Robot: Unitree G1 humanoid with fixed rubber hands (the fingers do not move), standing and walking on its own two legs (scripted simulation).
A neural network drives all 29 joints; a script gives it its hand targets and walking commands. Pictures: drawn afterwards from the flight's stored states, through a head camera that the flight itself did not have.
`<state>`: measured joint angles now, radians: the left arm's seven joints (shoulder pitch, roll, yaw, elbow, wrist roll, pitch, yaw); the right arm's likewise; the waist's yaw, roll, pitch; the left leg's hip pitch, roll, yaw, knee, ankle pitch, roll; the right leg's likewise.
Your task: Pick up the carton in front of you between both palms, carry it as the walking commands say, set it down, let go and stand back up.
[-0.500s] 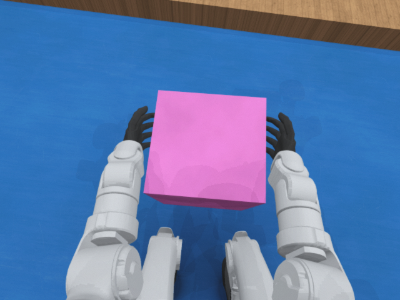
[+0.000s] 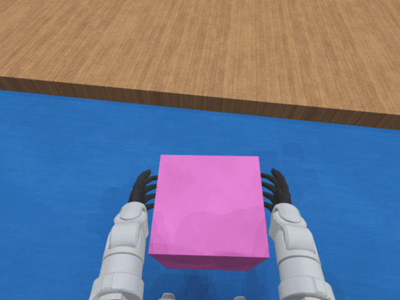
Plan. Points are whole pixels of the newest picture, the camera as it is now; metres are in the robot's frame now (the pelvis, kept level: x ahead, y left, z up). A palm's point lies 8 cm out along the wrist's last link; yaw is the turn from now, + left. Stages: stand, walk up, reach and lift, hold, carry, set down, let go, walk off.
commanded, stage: reach and lift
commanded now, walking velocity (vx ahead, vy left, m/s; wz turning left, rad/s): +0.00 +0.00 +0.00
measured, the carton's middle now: (208, 218) +0.34 +0.00 -0.10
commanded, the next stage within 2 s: hold in 1.34 s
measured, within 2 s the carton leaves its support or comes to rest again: neither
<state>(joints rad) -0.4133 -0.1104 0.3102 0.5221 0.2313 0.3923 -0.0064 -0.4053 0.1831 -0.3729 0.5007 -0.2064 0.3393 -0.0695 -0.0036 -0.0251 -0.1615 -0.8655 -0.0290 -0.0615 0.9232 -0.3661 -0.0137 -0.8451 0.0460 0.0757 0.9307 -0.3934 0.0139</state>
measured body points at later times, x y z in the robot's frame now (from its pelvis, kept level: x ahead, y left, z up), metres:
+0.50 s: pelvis +0.01 +0.00 +0.06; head -0.02 +0.00 +0.51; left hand +0.31 +0.15 +0.07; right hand +0.32 -0.15 +0.08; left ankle +0.04 +0.13 -0.68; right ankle +0.03 -0.13 -0.68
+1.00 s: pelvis +0.02 +0.00 +0.06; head -0.01 +0.00 +0.51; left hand +0.32 +0.15 +0.08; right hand +0.33 -0.15 +0.09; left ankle +0.04 +0.13 -0.68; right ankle +0.03 -0.13 -0.68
